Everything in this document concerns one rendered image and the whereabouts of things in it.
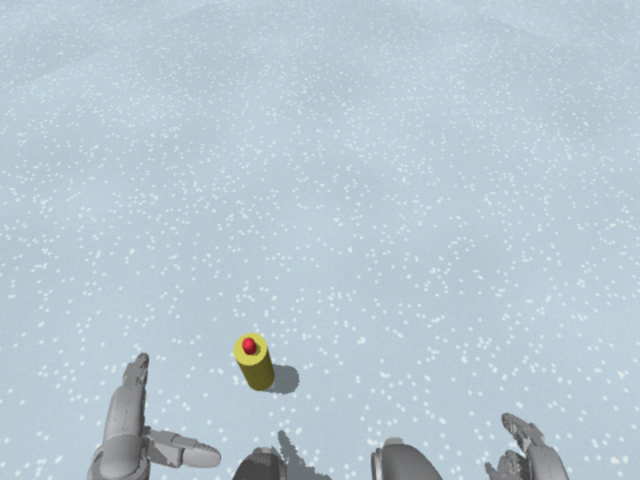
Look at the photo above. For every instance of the bottle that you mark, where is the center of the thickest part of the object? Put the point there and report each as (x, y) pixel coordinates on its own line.
(252, 355)

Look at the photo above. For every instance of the left robot arm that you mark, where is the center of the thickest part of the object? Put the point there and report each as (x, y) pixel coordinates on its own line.
(123, 457)

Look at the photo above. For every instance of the left robot hand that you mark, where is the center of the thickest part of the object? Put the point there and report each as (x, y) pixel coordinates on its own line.
(126, 416)

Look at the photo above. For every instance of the right robot hand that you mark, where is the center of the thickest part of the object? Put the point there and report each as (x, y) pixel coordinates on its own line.
(541, 463)

